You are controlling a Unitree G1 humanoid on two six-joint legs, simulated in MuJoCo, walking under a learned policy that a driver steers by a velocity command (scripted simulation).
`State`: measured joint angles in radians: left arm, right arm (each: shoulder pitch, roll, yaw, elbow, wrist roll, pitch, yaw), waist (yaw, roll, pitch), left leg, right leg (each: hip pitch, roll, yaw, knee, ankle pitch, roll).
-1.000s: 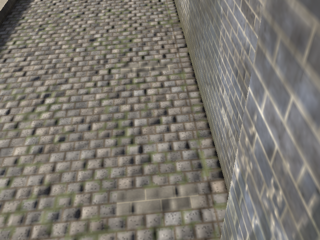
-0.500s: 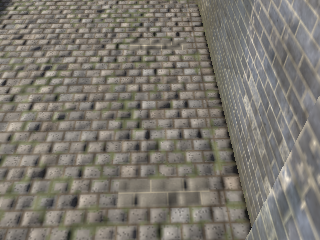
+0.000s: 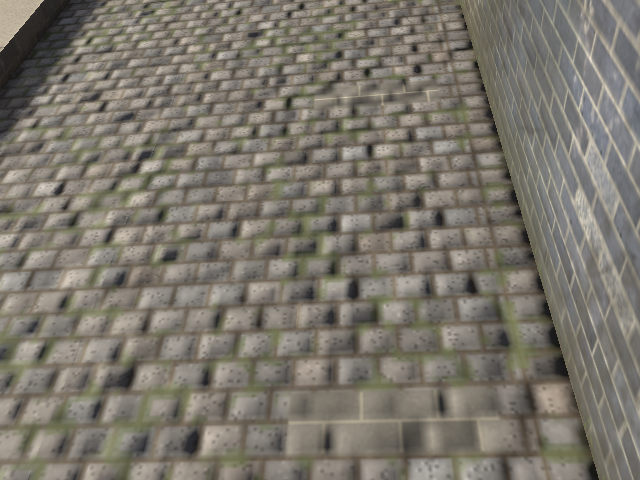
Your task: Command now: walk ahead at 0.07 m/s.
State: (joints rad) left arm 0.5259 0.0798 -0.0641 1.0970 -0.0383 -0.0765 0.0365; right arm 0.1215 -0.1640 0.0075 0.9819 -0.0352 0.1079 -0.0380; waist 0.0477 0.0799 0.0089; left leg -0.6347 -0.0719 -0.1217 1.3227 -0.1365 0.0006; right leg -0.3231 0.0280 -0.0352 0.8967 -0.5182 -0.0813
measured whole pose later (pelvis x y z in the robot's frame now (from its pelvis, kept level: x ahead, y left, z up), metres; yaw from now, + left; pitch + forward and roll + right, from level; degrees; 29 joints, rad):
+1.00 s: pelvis -0.01 +0.09 +0.05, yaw +3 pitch -3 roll +0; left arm 0.33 0.22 0.06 1.15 -0.03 0.02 0.00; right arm 0.37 -0.17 0.00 0.89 -0.02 0.03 0.00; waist -0.04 -0.02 0.00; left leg -0.06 -0.08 -0.04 0.35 -0.24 0.07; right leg -0.07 -0.07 -0.05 0.33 -0.21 0.06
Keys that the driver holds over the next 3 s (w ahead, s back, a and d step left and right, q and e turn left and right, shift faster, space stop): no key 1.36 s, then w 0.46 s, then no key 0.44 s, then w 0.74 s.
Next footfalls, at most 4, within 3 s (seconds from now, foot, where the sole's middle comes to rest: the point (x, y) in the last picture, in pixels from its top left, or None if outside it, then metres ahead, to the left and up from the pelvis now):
0.06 left None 0.00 0.16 -0.73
2.06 left None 0.25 0.15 -0.94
2.62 right None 0.49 -0.17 -1.14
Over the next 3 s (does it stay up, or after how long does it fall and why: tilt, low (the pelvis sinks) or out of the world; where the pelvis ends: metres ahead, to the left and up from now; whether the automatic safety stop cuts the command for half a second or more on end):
stays up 0.56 -0.10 -0.37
